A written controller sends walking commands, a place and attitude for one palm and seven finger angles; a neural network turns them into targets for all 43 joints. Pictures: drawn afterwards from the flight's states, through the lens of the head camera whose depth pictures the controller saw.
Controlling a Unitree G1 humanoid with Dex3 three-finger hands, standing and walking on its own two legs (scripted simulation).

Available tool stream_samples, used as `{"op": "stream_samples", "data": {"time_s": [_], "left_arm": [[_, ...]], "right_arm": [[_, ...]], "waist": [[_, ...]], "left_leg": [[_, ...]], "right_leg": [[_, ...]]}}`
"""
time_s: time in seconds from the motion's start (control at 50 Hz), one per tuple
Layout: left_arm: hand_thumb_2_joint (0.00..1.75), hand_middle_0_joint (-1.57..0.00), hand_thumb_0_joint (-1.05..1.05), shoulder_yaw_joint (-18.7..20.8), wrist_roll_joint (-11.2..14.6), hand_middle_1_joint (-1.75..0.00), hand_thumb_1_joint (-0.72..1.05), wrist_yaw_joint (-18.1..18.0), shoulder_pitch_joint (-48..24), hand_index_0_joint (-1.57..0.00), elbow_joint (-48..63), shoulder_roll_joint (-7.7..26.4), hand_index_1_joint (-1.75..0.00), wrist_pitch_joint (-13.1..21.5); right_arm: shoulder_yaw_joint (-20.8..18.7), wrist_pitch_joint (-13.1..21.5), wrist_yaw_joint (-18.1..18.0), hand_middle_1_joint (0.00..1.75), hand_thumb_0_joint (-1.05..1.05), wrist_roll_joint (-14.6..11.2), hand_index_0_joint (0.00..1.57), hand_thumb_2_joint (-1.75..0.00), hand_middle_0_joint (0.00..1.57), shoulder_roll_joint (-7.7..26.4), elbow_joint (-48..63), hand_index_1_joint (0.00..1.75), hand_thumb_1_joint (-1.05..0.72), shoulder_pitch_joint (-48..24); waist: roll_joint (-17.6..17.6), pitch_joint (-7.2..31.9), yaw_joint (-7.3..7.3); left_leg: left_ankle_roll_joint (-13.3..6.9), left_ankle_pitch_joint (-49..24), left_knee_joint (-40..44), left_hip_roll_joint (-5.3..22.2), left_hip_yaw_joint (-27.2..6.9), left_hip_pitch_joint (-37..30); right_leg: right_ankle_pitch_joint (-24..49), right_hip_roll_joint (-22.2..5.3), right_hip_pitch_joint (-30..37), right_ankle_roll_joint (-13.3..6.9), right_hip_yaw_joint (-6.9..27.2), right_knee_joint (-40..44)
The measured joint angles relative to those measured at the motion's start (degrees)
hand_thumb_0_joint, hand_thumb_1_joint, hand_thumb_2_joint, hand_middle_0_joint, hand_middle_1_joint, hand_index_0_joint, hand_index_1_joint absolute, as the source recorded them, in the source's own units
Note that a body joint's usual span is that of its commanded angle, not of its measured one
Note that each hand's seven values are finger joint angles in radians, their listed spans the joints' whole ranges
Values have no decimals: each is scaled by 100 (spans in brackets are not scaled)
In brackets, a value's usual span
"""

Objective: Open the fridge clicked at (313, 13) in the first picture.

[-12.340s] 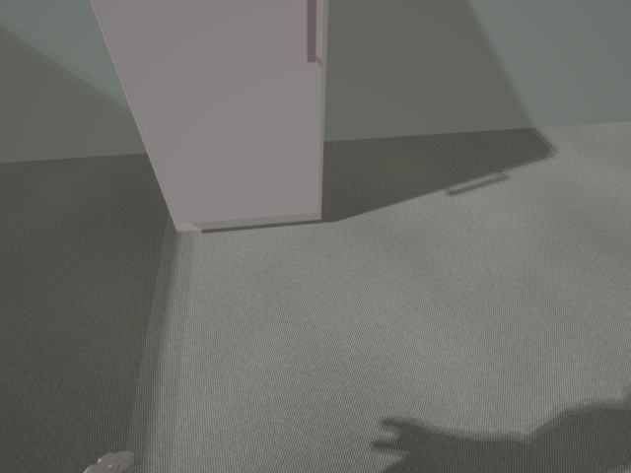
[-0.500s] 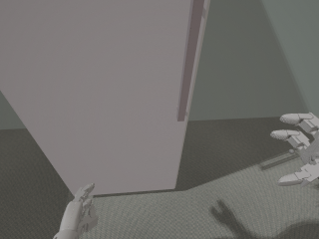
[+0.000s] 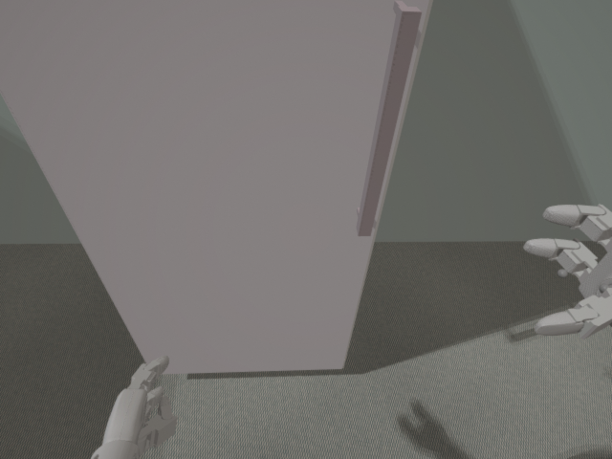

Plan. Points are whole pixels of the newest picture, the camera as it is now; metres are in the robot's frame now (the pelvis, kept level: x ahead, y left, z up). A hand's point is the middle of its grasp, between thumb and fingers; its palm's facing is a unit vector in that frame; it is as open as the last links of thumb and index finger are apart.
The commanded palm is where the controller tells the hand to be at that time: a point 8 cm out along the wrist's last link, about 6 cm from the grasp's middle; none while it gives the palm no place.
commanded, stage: raise the hand to about handle height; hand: right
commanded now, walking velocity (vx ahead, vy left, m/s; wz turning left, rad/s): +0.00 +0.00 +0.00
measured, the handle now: (378, 137) +0.54 -0.11 +0.19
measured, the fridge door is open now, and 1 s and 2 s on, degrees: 0 0 0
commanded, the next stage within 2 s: move the hooked fingers beside the handle in 0.16 s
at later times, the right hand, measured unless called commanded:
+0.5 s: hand (540, 260) +0.30 -0.26 +0.17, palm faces +0.05 +1.00 -0.04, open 14.0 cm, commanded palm +0.28 -0.30 +0.18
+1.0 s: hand (485, 218) +0.37 -0.22 +0.17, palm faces +0.03 +1.00 -0.01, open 14.0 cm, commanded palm +0.35 -0.27 +0.18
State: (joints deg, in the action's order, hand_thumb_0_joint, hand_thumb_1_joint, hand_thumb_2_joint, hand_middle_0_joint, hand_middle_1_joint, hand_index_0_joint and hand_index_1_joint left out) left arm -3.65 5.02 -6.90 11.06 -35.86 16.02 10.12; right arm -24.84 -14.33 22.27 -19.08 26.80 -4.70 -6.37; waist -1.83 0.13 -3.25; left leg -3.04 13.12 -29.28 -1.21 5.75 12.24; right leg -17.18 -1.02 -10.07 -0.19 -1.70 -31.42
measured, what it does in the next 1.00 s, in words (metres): stands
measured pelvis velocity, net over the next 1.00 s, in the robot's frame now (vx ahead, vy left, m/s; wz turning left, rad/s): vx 0.01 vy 0.00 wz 0.00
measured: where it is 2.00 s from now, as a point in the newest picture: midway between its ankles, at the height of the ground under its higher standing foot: outside the picture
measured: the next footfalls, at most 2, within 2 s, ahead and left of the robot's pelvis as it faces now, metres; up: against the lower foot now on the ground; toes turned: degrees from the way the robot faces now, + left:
none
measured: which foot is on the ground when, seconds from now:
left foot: down 0.00-1.00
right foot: down 0.00-1.00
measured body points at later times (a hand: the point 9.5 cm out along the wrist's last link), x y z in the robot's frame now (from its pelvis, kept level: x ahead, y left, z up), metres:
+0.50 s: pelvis -0.01 -0.01 +0.00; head -0.03 +0.00 +0.45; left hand +0.19 +0.22 -0.06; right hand +0.29 -0.31 +0.18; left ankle +0.04 +0.08 -0.73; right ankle +0.00 -0.12 -0.73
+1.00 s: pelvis +0.01 +0.00 +0.00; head +0.00 +0.00 +0.45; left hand +0.18 +0.24 -0.08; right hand +0.36 -0.28 +0.17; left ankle +0.04 +0.08 -0.73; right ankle +0.00 -0.12 -0.73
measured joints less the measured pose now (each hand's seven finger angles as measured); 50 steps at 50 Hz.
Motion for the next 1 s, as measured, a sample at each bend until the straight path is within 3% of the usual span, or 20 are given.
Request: {"op": "stream_samples", "data": {"time_s": [0.3, 0.44, 0.56, 1.0], "left_arm": [[90, -20, 2, -46, 19, -30, 90, -26, -30, -20, -58, -47, -30, 49], [90, -20, 2, -59, 37, -30, 90, -82, -30, -20, -138, -51, -30, 108], [90, -20, 2, -114, 1, -30, 90, -87, -83, -20, -192, -125, -30, 83], [90, -20, 2, 24, -29, -30, 90, -12, 117, -20, -243, -106, -30, -288]], "right_arm": [[30, -52, 25, 120, -2, -19, 30, -30, 30, 78, -115, 120, 50, -79], [398, 0, -159, 120, -2, 124, 30, -30, 30, -119, -324, 120, 50, -517], [692, -27, -326, 120, -2, 264, 30, -30, 30, -244, -592, 120, 50, -959], [844, -91, -714, 120, -2, 511, 30, -30, 30, -393, -1307, 120, 50, -1638]], "waist": [[-38, 21, -12], [-5, -36, -50], [50, -20, 37], [84, 137, 223]], "left_leg": [[8, -28, -20, 8, 12, 7], [34, -24, -36, 60, 67, 16], [50, -24, -28, 94, 43, 65], [25, 54, 33, 25, -42, 196]], "right_leg": [[12, 7, -31, -10, 16, -60], [20, 58, -77, -40, 75, -92], [45, 94, -93, -63, 54, -24], [-24, 38, -152, -27, -22, 115]]}}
